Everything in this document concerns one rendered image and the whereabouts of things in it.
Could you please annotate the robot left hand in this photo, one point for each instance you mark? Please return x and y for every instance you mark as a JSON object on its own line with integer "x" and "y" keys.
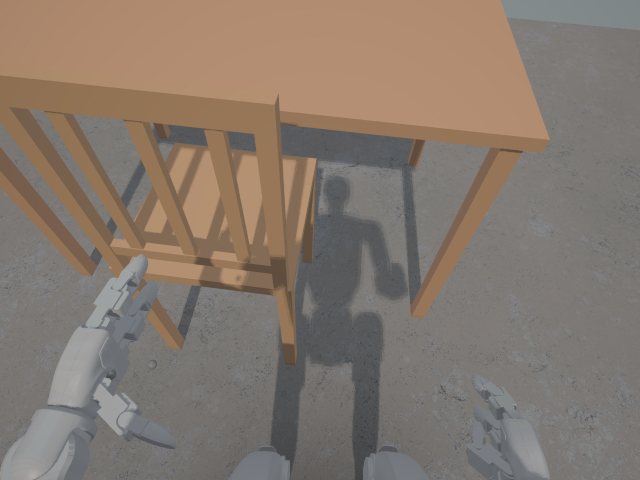
{"x": 101, "y": 345}

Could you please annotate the table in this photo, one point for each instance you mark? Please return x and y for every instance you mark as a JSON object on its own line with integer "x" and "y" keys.
{"x": 437, "y": 70}

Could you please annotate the right robot shin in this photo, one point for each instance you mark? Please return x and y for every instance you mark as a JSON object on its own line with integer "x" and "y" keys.
{"x": 388, "y": 448}

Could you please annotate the chair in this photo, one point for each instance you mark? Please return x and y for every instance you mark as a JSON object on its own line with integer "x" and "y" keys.
{"x": 214, "y": 217}

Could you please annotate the robot right thigh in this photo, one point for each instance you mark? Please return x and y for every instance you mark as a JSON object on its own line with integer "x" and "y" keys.
{"x": 386, "y": 465}

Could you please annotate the robot right hand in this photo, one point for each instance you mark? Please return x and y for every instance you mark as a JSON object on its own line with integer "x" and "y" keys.
{"x": 513, "y": 439}

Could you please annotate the left robot forearm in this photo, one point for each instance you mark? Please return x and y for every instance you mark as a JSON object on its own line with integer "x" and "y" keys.
{"x": 55, "y": 447}

